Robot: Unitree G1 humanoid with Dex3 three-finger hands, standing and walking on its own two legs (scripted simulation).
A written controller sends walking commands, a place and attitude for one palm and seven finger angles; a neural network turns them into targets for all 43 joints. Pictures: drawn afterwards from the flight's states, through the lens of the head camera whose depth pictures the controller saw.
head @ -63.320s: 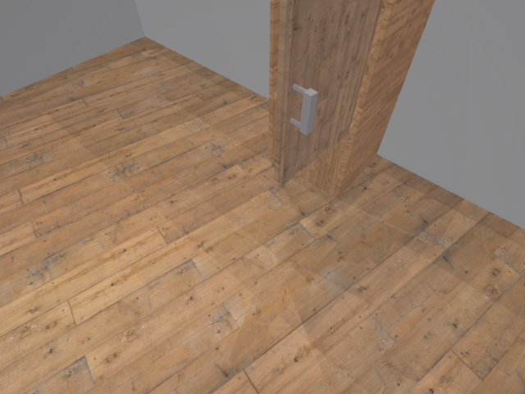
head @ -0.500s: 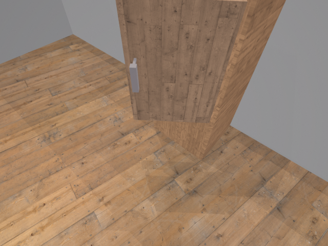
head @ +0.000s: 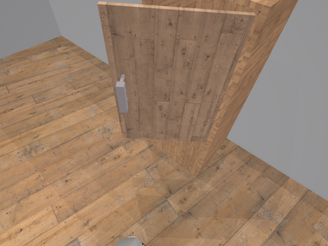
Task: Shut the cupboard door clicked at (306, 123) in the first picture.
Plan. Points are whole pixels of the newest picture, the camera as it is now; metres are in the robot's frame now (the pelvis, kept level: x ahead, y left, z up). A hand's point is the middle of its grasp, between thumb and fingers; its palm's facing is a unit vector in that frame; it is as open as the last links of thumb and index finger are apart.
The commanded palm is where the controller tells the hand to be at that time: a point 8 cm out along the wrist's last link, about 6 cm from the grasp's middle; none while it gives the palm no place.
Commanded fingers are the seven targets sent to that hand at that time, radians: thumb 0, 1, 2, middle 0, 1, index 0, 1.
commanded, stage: take the last steps up to it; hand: left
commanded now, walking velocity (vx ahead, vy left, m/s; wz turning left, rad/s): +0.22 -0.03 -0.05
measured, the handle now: (123, 93) +0.58 +0.18 -0.01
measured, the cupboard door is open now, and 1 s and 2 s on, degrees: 38 38 38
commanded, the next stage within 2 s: come to a stop and stand still in 0.24 s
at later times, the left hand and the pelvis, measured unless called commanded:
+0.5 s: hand (119, 222) +0.20 +0.14 -0.14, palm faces -0.02 -0.97 -0.22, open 7.2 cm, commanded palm none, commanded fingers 0.00 0.90 0.90 -0.20 -0.30 -0.20 -0.30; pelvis +0.13 -0.04 +0.02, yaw -2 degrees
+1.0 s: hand out of the picture +0.13 +0.21 -0.16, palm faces +0.05 -0.98 -0.20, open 7.3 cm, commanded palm none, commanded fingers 0.00 0.90 0.90 -0.20 -0.30 -0.20 -0.30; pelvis +0.10 +0.01 +0.02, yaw -2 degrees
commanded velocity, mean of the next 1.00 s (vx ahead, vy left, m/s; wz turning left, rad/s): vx -0.03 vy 0.02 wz -0.01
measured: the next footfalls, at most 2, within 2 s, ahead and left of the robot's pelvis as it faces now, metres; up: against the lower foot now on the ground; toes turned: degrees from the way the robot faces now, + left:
right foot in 0.40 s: +0.19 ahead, -0.14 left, +0.00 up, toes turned -6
left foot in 0.78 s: +0.19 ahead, +0.08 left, +0.00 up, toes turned +1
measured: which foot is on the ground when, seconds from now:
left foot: down 0.00-0.40, up 0.42-0.76, down 0.78-1.00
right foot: down 0.00-0.00, up 0.02-0.38, down 0.40-0.78, up 0.80-1.00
